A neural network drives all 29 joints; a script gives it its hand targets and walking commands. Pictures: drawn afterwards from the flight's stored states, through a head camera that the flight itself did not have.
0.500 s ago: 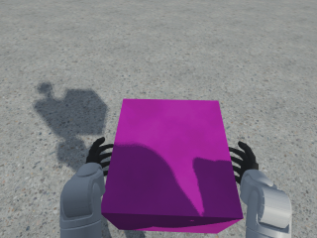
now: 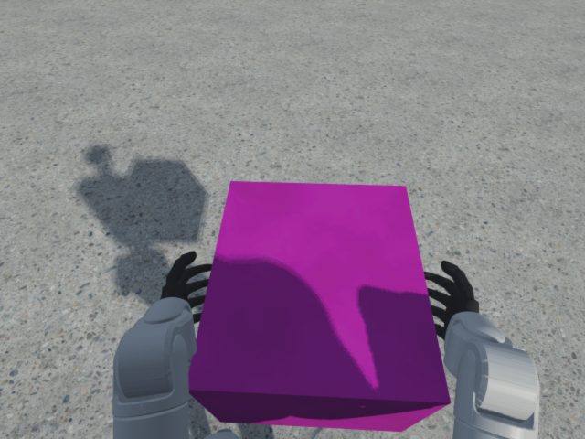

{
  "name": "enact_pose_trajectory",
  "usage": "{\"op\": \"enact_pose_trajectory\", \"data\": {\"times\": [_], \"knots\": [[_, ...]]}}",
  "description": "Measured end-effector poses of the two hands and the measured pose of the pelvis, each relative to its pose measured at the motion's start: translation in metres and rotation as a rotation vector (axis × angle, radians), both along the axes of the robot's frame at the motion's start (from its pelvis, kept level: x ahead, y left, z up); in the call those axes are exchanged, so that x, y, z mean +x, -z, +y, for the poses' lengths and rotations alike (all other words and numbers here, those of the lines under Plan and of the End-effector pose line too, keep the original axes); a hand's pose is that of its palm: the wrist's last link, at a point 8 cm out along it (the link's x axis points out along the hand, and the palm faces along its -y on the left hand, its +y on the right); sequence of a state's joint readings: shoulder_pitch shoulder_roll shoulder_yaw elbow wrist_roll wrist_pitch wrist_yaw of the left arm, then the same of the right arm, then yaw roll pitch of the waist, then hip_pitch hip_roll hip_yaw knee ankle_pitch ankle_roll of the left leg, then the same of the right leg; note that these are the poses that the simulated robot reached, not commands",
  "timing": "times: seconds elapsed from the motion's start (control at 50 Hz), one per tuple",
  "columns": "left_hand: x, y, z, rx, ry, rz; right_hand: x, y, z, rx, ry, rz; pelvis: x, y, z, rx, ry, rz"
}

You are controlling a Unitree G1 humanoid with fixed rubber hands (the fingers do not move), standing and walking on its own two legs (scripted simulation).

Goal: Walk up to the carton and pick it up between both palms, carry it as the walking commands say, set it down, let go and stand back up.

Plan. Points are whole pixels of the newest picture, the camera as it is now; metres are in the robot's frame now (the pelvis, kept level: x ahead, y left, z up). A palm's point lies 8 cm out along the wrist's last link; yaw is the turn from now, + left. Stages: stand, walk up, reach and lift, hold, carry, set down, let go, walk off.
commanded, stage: carry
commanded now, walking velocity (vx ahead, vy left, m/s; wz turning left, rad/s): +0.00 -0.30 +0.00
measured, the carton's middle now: (313, 303) +0.32 +0.00 +0.00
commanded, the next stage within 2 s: none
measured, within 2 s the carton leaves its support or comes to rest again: neither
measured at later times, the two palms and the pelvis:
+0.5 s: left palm (216, 349) +0.20 +0.11 +0.11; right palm (543, 379) +0.19 -0.24 +0.10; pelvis -0.06 -0.06 +0.02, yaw +0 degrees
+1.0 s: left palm (207, 404) +0.15 +0.11 +0.11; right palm (562, 420) +0.15 -0.24 +0.11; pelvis -0.11 -0.06 +0.02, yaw +1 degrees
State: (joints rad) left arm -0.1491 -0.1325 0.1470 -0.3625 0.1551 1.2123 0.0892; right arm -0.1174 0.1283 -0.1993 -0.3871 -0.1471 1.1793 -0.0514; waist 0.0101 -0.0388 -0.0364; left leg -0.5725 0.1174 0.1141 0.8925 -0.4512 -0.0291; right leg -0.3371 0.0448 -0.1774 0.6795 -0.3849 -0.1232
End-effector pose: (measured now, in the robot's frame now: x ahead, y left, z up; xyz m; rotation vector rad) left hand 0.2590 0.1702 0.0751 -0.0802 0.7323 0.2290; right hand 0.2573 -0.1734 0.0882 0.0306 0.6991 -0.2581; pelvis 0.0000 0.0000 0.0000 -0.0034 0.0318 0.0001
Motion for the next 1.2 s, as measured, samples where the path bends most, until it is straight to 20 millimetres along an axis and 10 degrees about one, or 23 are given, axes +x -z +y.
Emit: {"op": "enact_pose_trajectory", "data": {"times": [0.24,0.56,0.84,1.2], "knots": [[-0.028,-0.007,-0.002,0.012,-0.016,0.02,-0.022,-0.005,-0.001,0.001,-0.014,0.024,-0.027,-0.013,-0.006,-0.021,0.006,0.015],[-0.061,-0.037,-0.071,0.075,0.036,-0.04,-0.075,-0.016,-0.069,0.054,0.047,-0.031,-0.07,-0.013,-0.057,0.007,-0.005,0.002],[-0.106,-0.033,-0.065,0.05,-0.024,-0.013,-0.1,-0.019,-0.064,0.016,-0.014,-0.001,-0.102,-0.016,-0.066,0.012,-0.016,-0.014],[-0.107,-0.022,-0.064,0.059,-0.014,0.002,-0.103,-0.008,-0.062,0.01,-0.004,0.019,-0.111,-0.014,-0.062,0.01,-0.021,0.008]]}}
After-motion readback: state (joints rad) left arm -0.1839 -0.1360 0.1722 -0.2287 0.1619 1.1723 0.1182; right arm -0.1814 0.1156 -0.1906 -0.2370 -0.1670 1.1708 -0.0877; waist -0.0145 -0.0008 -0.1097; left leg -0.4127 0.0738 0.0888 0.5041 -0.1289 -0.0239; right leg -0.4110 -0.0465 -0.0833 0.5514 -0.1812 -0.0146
